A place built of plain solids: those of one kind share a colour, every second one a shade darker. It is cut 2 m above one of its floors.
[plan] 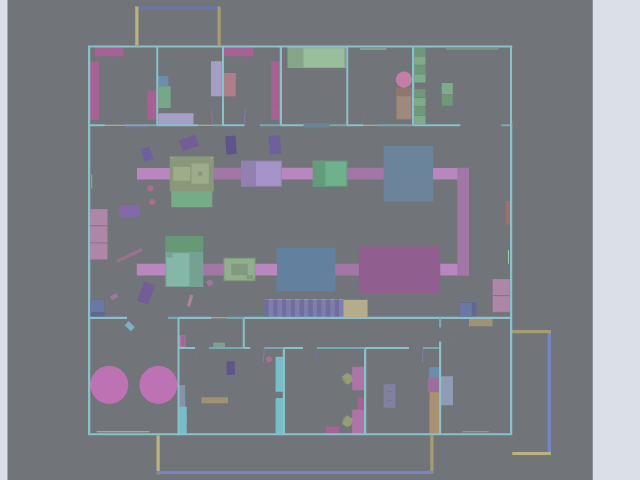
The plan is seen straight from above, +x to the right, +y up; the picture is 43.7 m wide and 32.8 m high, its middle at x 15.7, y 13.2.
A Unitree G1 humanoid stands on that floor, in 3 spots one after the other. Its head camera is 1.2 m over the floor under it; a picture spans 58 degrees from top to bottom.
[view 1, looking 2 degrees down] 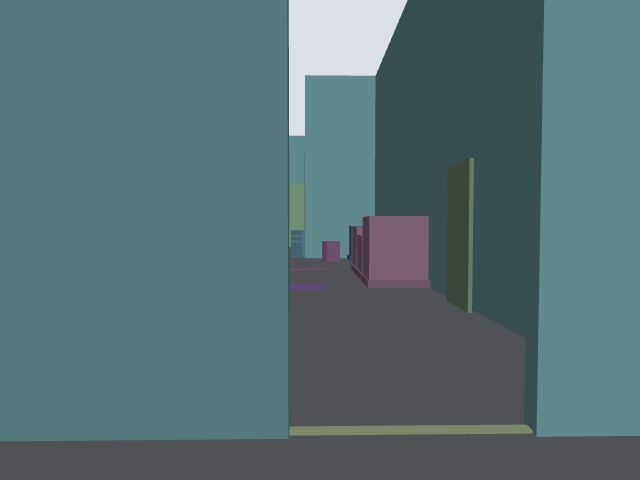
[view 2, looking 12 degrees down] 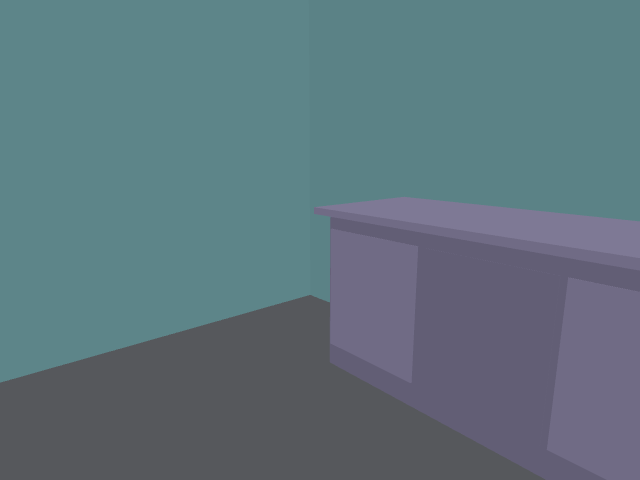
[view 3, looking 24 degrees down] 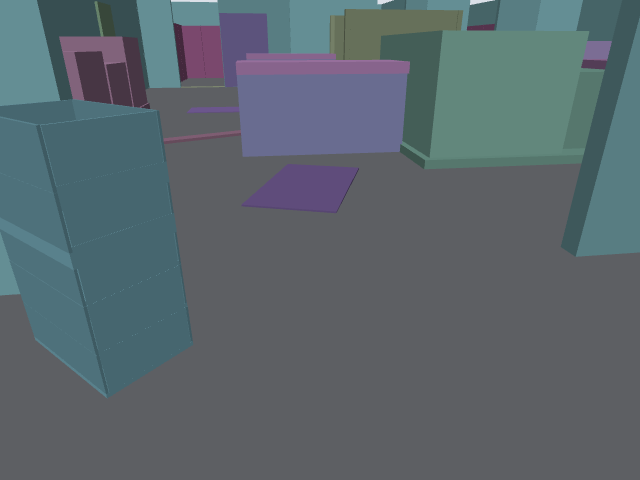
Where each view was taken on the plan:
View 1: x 2.25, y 23.50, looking -91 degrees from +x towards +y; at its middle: wall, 15.56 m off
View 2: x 6.80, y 23.70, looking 49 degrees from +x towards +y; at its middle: wall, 3.42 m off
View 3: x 3.39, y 5.62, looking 82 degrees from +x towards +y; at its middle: ground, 2.95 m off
